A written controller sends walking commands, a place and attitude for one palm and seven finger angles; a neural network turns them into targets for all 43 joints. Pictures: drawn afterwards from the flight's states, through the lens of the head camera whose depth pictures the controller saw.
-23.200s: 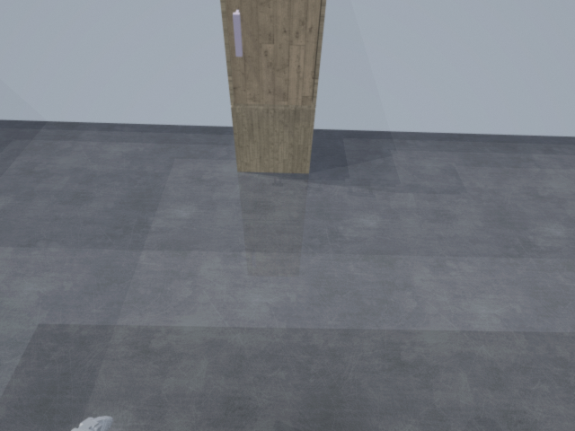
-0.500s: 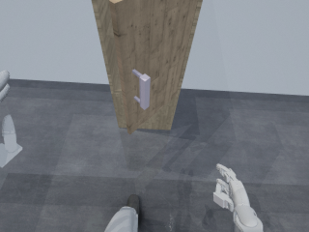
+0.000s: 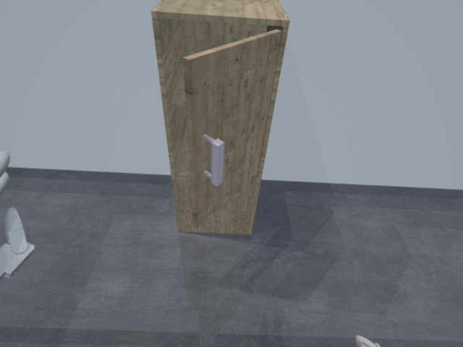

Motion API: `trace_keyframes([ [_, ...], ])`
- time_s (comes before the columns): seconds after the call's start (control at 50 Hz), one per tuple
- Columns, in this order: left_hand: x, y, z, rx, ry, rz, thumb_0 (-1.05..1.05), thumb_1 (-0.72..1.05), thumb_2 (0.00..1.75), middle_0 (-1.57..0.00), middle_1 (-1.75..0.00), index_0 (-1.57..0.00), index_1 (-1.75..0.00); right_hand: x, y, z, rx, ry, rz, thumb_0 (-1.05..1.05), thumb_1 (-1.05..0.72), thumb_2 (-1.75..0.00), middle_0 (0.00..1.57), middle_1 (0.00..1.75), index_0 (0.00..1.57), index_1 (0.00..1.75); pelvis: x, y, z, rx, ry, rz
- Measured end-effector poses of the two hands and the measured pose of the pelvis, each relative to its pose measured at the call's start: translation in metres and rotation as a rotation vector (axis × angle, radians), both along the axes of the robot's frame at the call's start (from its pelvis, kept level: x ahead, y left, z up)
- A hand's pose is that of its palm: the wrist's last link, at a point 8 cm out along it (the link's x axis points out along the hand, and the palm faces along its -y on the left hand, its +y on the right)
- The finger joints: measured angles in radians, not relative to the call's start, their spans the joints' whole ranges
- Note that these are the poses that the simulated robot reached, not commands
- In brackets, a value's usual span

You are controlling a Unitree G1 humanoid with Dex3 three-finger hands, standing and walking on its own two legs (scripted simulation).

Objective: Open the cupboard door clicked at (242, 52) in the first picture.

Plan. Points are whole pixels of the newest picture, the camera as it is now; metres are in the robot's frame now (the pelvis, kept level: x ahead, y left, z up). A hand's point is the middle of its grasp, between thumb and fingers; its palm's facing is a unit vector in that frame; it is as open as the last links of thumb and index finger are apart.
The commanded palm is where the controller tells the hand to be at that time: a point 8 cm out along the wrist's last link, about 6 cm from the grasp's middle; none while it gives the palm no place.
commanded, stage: stop stepping back and stand still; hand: left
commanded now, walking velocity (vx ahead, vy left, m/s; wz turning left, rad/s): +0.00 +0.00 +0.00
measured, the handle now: (211, 160) +0.62 +0.08 -0.03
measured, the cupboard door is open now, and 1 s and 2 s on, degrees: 48 48 48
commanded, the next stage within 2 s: let the arm hang, fingers relaxed in 0.50 s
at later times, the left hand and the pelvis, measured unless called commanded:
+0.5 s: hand out of the picture +0.15 +0.30 +0.15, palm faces +0.48 -0.78 -0.40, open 7.4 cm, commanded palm +0.10 +0.32 +0.18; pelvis -0.04 +0.02 +0.01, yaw +1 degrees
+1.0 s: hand out of the picture -0.05 +0.19 -0.18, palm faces +0.02 -0.99 -0.13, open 7.3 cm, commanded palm none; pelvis -0.03 +0.01 +0.00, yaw +2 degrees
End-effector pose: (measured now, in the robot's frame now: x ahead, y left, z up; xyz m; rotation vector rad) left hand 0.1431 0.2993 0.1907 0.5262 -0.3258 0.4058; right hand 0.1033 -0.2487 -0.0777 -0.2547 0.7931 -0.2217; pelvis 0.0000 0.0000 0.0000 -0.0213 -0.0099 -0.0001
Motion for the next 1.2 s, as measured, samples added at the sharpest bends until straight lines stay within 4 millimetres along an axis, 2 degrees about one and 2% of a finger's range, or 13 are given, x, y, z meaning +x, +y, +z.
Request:
trace_keyframes([
  [0.12,-0.004,0.025,-0.014,-0.061,0.051,0.064,0.01,0.89,0.9,-0.21,-0.3,-0.21,-0.3,-0.001,0.02,-0.002,0.02,-0.005,0.016,0.01,-0.9,-0.9,0.2,0.3,0.21,0.3,-0.017,0.014,0.002,0.002,-0.018,0.001],
  [0.3,-0.027,0.015,-0.01,-0.018,0.099,0.007,0.01,0.89,0.9,-0.21,-0.3,-0.21,-0.3,0.012,0.051,0.015,0.069,-0.123,0.094,0.01,-0.9,-0.9,0.2,0.3,0.21,0.3,-0.038,0.016,0.006,-0.003,-0.005,0.011],
  [0.42,-0.039,0.026,-0.015,-0.051,0.107,0.066,0.01,0.89,0.9,-0.21,-0.3,-0.21,-0.3,0.016,0.05,0.013,0.051,-0.099,0.116,0.01,-0.9,-0.9,0.21,0.3,0.21,0.3,-0.039,0.018,0.006,-0.021,-0.005,0.015],
  [0.6,-0.023,0.029,-0.022,-0.09,0.116,0.072,0.01,0.89,0.9,-0.21,-0.3,-0.21,-0.3,0.019,0.042,0.017,0.019,-0.078,0.098,0.01,-0.9,-0.9,0.2,0.3,0.21,0.3,-0.033,0.02,0.008,-0.009,-0.001,0.02],
  [0.64,-0.01,0.029,-0.046,-0.086,0.2,0.032,0.01,0.9,0.9,-0.21,-0.3,-0.2,-0.3,0.021,0.039,0.008,0.038,-0.065,0.127,0.01,-0.9,-0.9,0.2,0.3,0.21,0.3,-0.033,0.022,0.006,-0.013,0.017,0.026],
  [0.72,0.004,0.027,-0.161,-0.229,0.685,0.03,0.0,0.9,0.9,-0.2,-0.3,-0.2,-0.3,0.013,0.025,-0.02,0.048,0.078,0.13,0.01,-0.9,-0.9,0.2,0.3,0.21,0.3,-0.036,0.027,-0.001,-0.008,0.019,0.028],
  [0.8,-0.037,-0.002,-0.265,-0.383,1.138,0.042,0.0,0.91,0.9,-0.2,-0.3,-0.19,-0.3,-0.014,0.008,-0.03,0.032,0.189,0.074,0.01,-0.9,-0.9,0.2,0.3,0.21,0.3,-0.038,0.025,-0.003,0.005,0.003,0.022],
  [0.84,-0.069,-0.022,-0.298,-0.456,1.307,0.046,0.01,0.91,0.9,-0.2,-0.3,-0.19,-0.3,-0.033,0.0,-0.031,0.015,0.257,0.046,0.01,-0.91,-0.9,0.2,0.3,0.21,0.3,-0.037,0.023,-0.001,0.008,-0.004,0.021],
  [0.9,-0.121,-0.049,-0.329,-0.562,1.496,0.064,0.01,0.91,0.9,-0.2,-0.3,-0.2,-0.3,-0.064,-0.008,-0.032,-0.008,0.376,0.009,0.01,-0.91,-0.9,0.2,0.3,0.21,0.3,-0.036,0.02,0.001,0.009,-0.01,0.025],
  [0.98,-0.181,-0.061,-0.342,-0.657,1.654,0.155,0.01,0.94,0.9,-0.21,-0.3,-0.2,-0.3,-0.101,-0.011,-0.035,-0.018,0.527,-0.026,0.01,-0.91,-0.9,0.2,0.3,0.2,0.3,-0.034,0.015,0.004,0.004,-0.012,0.035],
  [1.06,-0.225,-0.06,-0.338,-0.693,1.749,0.25,0.01,0.93,0.9,-0.21,-0.3,-0.2,-0.3,-0.126,-0.005,-0.041,0.004,0.625,-0.044,0.01,-0.91,-0.9,0.2,0.3,0.2,0.3,-0.031,0.013,0.006,0.001,-0.014,0.041],
  [1.12,-0.243,-0.054,-0.332,-0.688,1.784,0.309,0.01,0.93,0.9,-0.2,-0.3,-0.2,-0.3,-0.134,0.005,-0.047,0.036,0.654,-0.047,0.01,-0.91,-0.9,0.2,0.3,0.2,0.3,-0.03,0.012,0.006,0.001,-0.017,0.042],
  [1.2,-0.246,-0.045,-0.325,-0.663,1.783,0.355,0.01,0.92,0.9,-0.2,-0.3,-0.2,-0.3,-0.133,0.019,-0.056,0.085,0.651,-0.041,0.0,-0.91,-0.9,0.2,0.3,0.2,0.3,-0.028,0.012,0.007,0.005,-0.021,0.042],
])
